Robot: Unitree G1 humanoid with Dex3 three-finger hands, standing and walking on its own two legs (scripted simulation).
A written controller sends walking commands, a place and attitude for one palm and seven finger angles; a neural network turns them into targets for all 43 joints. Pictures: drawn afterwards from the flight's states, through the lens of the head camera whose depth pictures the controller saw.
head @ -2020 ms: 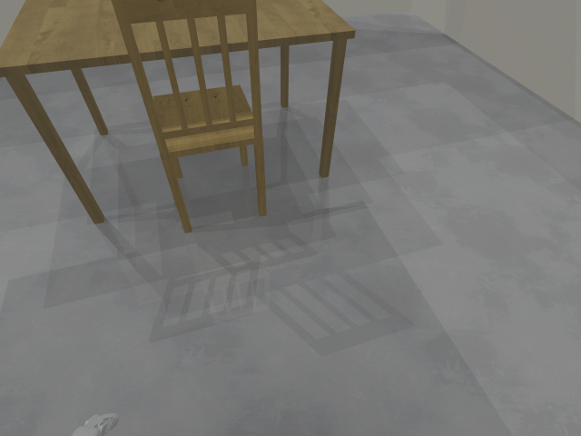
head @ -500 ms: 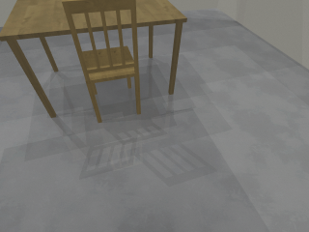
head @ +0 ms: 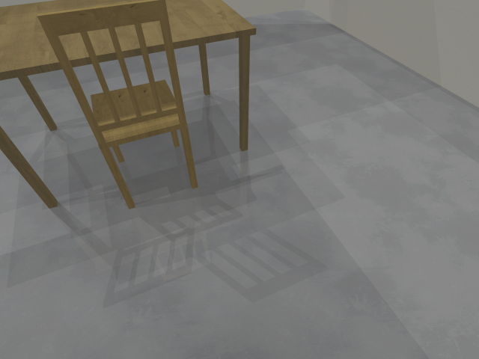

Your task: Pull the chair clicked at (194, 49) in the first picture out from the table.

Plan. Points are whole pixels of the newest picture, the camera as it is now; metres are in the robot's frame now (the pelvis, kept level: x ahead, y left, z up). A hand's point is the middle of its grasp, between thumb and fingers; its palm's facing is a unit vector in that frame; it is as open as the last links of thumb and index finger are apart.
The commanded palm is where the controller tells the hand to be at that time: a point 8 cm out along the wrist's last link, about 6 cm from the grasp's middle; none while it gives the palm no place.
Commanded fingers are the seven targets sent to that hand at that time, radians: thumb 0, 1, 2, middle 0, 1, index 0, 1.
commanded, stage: walk to a spot facing it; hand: left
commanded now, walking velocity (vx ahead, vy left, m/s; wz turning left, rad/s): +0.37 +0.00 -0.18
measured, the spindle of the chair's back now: (126, 76) +1.03 +0.47 -0.05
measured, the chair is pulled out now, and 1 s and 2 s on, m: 0.00 0.00 0.00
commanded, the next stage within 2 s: turn to face it in 0.84 s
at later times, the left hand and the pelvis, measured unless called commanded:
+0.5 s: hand out of the picture +0.16 +0.23 -0.18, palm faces -0.02 -0.99 -0.16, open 7.4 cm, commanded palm none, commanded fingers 0.00 0.90 0.90 -0.20 -0.30 -0.20 -0.30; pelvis +0.21 +0.05 +0.00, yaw -7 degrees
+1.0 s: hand (216, 187) +0.60 +0.10 -0.17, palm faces -0.39 -0.90 -0.19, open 7.4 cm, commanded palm none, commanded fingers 0.00 0.90 0.90 -0.20 -0.30 -0.20 -0.30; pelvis +0.41 -0.02 -0.01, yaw -21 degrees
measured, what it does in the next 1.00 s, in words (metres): walks ahead, turning right: left foot, then right foot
